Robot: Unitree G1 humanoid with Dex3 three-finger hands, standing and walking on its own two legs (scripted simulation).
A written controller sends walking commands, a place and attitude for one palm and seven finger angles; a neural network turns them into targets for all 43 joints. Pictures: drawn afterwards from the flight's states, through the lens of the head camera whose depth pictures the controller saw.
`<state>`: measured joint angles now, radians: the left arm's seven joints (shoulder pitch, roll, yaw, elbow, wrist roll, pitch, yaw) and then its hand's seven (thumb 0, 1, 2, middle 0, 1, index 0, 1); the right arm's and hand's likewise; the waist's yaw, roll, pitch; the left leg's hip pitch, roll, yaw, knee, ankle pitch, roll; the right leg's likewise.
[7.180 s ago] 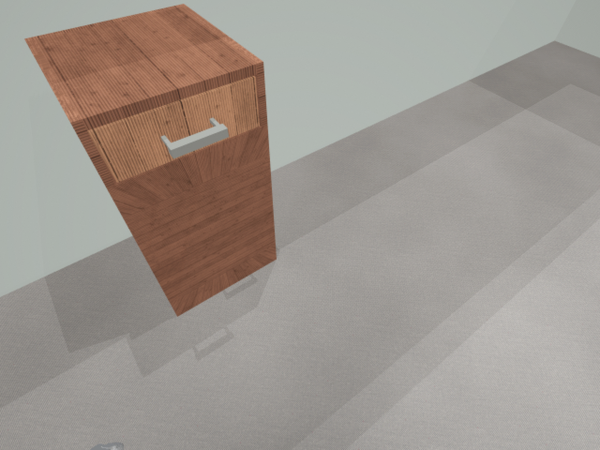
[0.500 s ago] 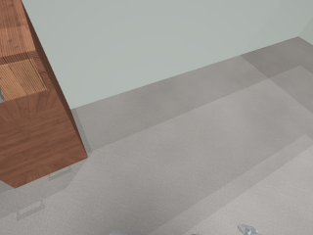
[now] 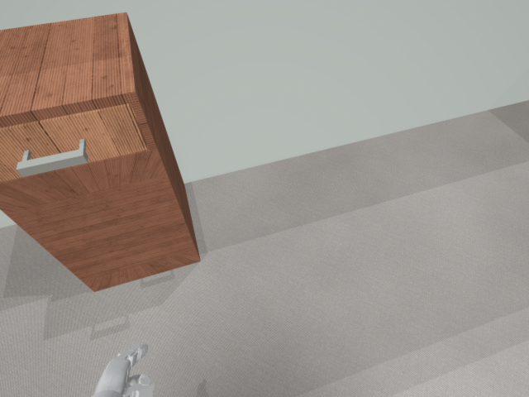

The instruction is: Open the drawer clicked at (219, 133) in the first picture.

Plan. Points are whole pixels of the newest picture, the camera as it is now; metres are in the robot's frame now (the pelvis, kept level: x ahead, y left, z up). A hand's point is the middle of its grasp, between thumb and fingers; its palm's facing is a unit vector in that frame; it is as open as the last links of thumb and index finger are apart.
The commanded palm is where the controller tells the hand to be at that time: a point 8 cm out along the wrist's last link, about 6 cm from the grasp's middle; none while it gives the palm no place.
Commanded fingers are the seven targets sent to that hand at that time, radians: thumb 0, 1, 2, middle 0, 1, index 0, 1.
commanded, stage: turn to face it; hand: left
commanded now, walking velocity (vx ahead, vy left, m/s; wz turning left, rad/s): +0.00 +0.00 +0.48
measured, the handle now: (54, 155) +0.62 +0.49 -0.04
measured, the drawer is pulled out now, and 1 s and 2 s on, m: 0.00 0.00 0.00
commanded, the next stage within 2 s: take the last steps up to it in 0.32 s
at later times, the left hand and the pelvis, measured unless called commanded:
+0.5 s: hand out of the picture -0.07 +0.22 -0.18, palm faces +0.31 -0.92 -0.24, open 7.4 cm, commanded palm none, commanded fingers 0.00 0.90 0.90 -0.20 -0.30 -0.20 -0.30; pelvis -0.02 +0.02 -0.01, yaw +14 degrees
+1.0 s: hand out of the picture +0.11 +0.26 -0.15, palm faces +0.26 -0.95 -0.19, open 7.4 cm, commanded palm none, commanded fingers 0.00 0.90 0.90 -0.20 -0.30 -0.20 -0.30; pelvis +0.07 +0.06 +0.00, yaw +17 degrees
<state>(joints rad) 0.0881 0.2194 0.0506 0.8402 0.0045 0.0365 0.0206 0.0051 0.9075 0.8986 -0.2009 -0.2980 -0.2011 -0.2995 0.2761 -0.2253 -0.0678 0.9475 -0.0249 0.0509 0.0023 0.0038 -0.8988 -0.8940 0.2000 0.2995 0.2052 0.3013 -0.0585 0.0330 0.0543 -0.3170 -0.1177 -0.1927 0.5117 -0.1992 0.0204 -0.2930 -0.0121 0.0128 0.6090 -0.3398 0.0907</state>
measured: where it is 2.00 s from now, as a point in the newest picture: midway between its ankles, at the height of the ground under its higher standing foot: outside the picture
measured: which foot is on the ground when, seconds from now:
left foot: down 0.00-0.02, up 0.04-0.46, down 0.48-1.00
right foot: up 0.00-0.00, down 0.02-0.48, up 0.50-1.00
